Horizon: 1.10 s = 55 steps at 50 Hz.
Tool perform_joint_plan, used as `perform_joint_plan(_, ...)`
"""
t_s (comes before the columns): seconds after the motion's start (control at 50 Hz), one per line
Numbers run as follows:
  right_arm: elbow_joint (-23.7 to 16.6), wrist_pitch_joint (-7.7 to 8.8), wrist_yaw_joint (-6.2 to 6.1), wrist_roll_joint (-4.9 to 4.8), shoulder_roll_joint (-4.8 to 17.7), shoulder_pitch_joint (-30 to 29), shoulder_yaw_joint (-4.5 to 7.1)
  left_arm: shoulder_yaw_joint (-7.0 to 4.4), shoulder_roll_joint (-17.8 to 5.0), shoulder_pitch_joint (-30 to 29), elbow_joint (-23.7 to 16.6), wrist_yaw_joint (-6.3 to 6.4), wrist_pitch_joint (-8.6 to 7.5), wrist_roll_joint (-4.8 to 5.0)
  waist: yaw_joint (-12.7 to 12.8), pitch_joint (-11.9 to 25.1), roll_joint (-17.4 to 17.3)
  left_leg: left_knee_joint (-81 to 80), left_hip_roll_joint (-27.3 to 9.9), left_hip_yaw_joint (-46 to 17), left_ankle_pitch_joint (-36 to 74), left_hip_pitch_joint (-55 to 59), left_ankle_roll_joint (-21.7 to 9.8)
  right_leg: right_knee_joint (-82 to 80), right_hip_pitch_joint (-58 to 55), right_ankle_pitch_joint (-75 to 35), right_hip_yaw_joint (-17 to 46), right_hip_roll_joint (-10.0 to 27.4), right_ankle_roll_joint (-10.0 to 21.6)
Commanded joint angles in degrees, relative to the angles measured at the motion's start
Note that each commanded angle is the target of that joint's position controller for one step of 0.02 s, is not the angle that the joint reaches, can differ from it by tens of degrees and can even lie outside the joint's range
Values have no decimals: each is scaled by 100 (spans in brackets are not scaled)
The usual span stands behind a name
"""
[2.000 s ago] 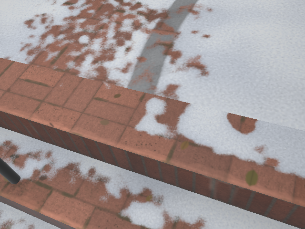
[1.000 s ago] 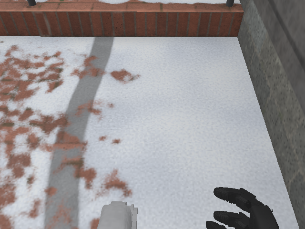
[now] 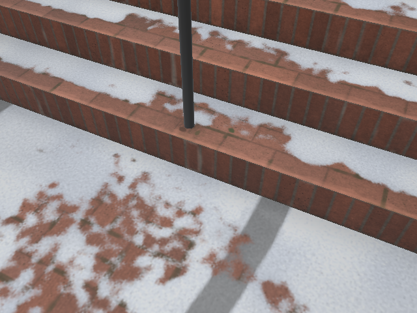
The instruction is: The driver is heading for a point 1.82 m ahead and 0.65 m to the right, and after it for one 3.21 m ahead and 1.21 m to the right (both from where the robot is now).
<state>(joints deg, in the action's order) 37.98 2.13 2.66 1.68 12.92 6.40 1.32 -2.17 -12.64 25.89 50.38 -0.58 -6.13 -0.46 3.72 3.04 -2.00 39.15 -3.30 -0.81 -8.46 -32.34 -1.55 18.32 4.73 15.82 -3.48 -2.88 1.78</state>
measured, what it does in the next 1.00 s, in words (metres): walks ahead, turning right: left foot, then right foot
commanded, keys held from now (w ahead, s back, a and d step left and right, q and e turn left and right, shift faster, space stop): w+e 0.86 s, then w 0.12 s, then w+q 0.02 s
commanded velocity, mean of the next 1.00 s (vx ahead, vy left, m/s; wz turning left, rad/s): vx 0.50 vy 0.00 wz -0.47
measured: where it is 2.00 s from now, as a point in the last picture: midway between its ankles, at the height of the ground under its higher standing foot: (347, 182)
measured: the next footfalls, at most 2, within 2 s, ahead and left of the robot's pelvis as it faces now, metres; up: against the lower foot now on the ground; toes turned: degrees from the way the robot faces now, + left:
left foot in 0.08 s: +0.17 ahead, +0.12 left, +0.00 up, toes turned -1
right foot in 0.58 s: +0.43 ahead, -0.16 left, +0.00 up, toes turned -22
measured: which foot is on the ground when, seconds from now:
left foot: up 0.00-0.06, down 0.08-0.60, up 0.62-1.00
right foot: down 0.00-0.08, up 0.10-0.56, down 0.58-1.00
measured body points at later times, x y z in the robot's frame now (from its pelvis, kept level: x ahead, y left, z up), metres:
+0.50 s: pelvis +0.25 -0.01 -0.01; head +0.27 -0.02 +0.44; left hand +0.50 +0.16 -0.10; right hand +0.16 -0.26 -0.14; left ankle +0.13 +0.12 -0.74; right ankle +0.37 -0.16 -0.71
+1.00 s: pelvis +0.50 -0.14 +0.00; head +0.52 -0.16 +0.45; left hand +0.64 +0.11 -0.12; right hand +0.55 -0.44 -0.10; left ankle +0.73 -0.09 -0.69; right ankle +0.39 -0.15 -0.74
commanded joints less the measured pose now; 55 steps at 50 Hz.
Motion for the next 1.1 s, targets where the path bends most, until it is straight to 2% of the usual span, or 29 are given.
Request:
perform_joint_plan(0.02,-424,182,-99,34,366,150,127,-225,-926,-345,-343,-22,-77,9,-487,-550,509,-600,294,373,-109,1276,-99,-377,1089,-1775,1119,1433,848)
perform_joint_plan(0.04,-267,237,-155,83,446,593,189,-246,-998,-315,-337,-29,-60,20,-667,-327,388,-783,467,473,-118,1931,-198,274,1160,-2490,1008,1253,770)
perform_joint_plan(0.06,1,296,-248,191,721,1401,291,-225,-912,-328,-336,-31,-39,22,-929,198,128,-901,273,204,-196,2903,-318,1395,1379,-2508,752,870,641)
perform_joint_plan(0.08,26,350,-321,290,1186,2279,393,-116,-546,-426,-616,-33,-8,35,-1249,946,-758,-1443,-1242,-1483,-1266,3843,-516,3154,2023,-763,420,480,446)
perform_joint_plan(0.1,7,291,-366,235,1602,2315,447,-92,-232,4,-804,-3,32,115,-907,1171,-1586,-2310,-2365,-3812,-1642,4433,-1042,4554,3435,1517,315,-184,334)
perform_joint_plan(0.12,-55,239,-380,103,1211,1982,373,-194,-673,-48,-655,20,119,-33,-808,733,-813,-2431,-2243,-3868,-2079,3926,-1186,5178,3817,1335,692,124,417)
perform_joint_plan(0.14,-66,264,-346,25,828,1548,259,-194,-608,-351,-651,-11,152,-62,-614,84,-319,-2445,-1921,-2920,-1758,3277,-1027,5096,3802,812,792,385,438)
perform_joint_plan(0.16,-38,311,-314,-8,663,1337,226,-194,-537,-481,-631,-60,216,-89,-511,-290,-272,-2658,-1647,-2166,-1233,2789,-856,4938,3707,513,747,508,369)
perform_joint_plan(0.2,46,358,-337,-20,542,1241,209,-217,-493,-384,-554,-147,361,-156,-335,-368,-522,-2872,-1256,-1142,-262,2478,-615,4680,3373,112,720,655,216)
perform_joint_plan(0.26,228,404,-333,-39,522,1478,231,-233,-396,-777,-716,-250,474,-178,-321,-279,-322,-2895,-1173,-373,1025,2734,-692,4737,3596,-288,597,656,96)
perform_joint_plan(0.34,471,417,-335,-36,523,1704,235,-149,-278,-1554,-1013,-216,499,-148,-392,-566,-325,-3110,-1164,291,1342,2791,-724,3982,3914,-991,575,730,-35)
perform_joint_plan(0.42,635,409,-371,-38,786,1688,320,-93,-336,-2262,-1281,-362,539,-147,-504,-859,-322,-3249,-1122,889,1105,2846,-584,2596,3416,-1544,154,741,109)
perform_joint_plan(0.48,798,332,-392,-41,915,1864,358,-95,-382,-2574,-1444,-445,544,-185,-624,-922,-249,-2898,-1206,1224,1848,3345,-483,1939,3113,-1087,-230,598,357)
perform_joint_plan(0.52,885,274,-423,-27,1071,1918,387,-147,-459,-2401,-1474,-382,531,-209,-503,-687,-357,-2136,-1267,1405,3571,3622,-385,1773,2594,-576,-479,262,602)
perform_joint_plan(0.56,901,165,-451,-34,1288,1826,429,-278,-681,-1271,-1195,-273,466,-242,53,-6,-280,-291,-1181,1599,4446,3516,-306,1361,1238,-228,-533,-246,890)
perform_joint_plan(0.58,809,145,-445,7,1229,1856,402,-419,-1003,-227,-856,-178,424,-298,440,650,120,1292,-1033,1621,3290,2548,-160,1265,-303,40,18,-58,1084)
perform_joint_plan(0.6,383,171,-350,-102,525,2150,226,-615,-1800,-136,-932,-78,411,-294,136,1229,1569,3411,-250,1524,-843,97,167,927,-2092,982,3005,1771,1818)
perform_joint_plan(0.62,188,242,-274,-34,802,1523,275,-633,-1848,-86,-1067,-53,477,-50,326,1631,1254,4275,434,260,-2314,-814,236,-202,-2317,839,5130,2260,2121)
perform_joint_plan(0.64,23,281,-217,-79,843,907,279,-611,-1759,-223,-945,-21,507,-61,321,808,786,4311,109,-106,-1689,-1354,131,-271,-1928,242,4097,2064,1939)
perform_joint_plan(0.66,73,347,-209,-107,746,933,212,-531,-1462,-468,-894,11,489,-32,55,239,446,3755,-154,-76,-1101,-1131,90,-222,-1073,-631,3323,1900,1744)
perform_joint_plan(0.7,183,247,-228,56,728,1162,201,-403,-1072,-920,-913,14,423,30,-436,-117,273,2989,-376,-115,-931,-314,144,-346,102,-1723,2425,1335,1400)
perform_joint_plan(0.74,249,57,-205,148,703,1305,190,-355,-980,-974,-923,-23,317,59,-567,-21,340,2749,-362,-69,-961,25,250,-445,460,-2288,2119,1113,1426)
perform_joint_plan(0.78,191,-17,-184,139,607,1077,167,-381,-1101,-828,-845,-32,270,49,-557,-142,309,2337,-336,-7,-704,-116,333,-604,653,-2206,1983,990,1422)
perform_joint_plan(0.88,-101,4,-182,130,648,-62,154,-423,-1204,-237,-615,17,262,52,-143,-498,391,929,-296,-69,516,-866,498,-815,195,-1665,2168,948,1203)
perform_joint_plan(0.96,-176,79,-99,104,542,-644,99,-361,-999,120,-447,44,178,12,112,-522,497,-8,-116,21,1069,-768,411,-578,-284,-2275,1985,954,998)
perform_joint_plan(1.0,-234,138,-80,79,510,-881,69,-354,-1048,135,-424,73,136,-27,156,-543,526,-382,4,149,1094,-463,306,-456,-339,-2756,1873,990,933)
perform_joint_plan(1.04,-81,159,-126,-11,434,-528,41,-309,-973,-3,-410,65,93,-83,-3,-345,907,-382,198,344,870,520,25,-275,-197,-3572,1687,1075,829)
perform_joint_plan(1.08,174,197,-217,58,727,218,156,-330,-1101,-169,-384,110,34,-53,-370,-124,682,-680,538,446,193,1304,-195,580,-452,-5313,1548,1024,690)
perform_joint_plan(1.1,429,245,-267,72,789,948,211,-335,-1157,-276,-342,119,39,-64,-742,121,535,-1154,699,543,235,1986,-332,1551,-492,-5787,1330,847,611)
